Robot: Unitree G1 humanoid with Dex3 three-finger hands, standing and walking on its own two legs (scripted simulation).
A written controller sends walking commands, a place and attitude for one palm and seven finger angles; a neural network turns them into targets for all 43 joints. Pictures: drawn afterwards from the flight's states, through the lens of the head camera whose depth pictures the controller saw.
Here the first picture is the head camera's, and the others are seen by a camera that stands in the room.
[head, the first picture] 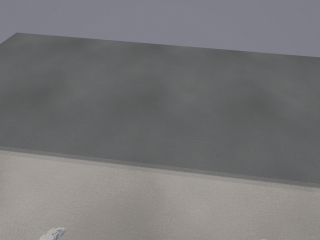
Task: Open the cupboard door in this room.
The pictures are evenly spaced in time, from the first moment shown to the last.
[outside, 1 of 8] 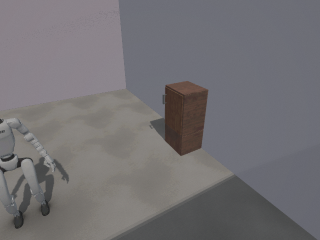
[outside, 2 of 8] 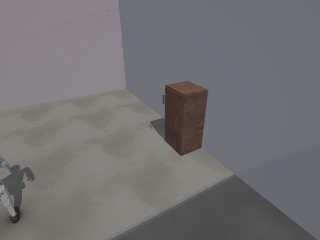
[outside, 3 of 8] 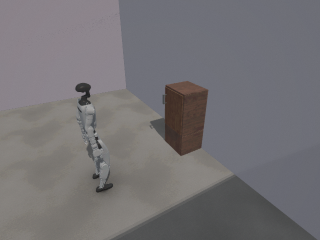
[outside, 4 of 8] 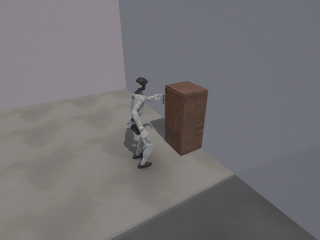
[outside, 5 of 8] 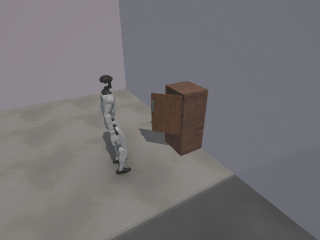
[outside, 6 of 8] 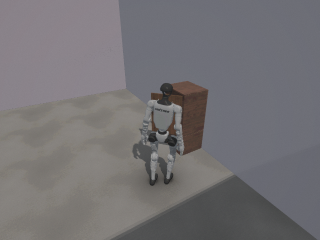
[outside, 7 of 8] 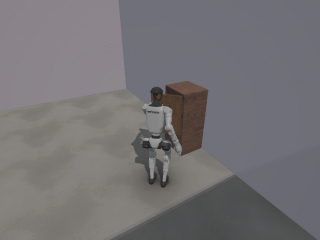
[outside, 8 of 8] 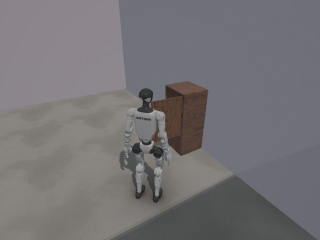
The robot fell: no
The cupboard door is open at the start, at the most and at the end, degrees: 0 86 85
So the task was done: yes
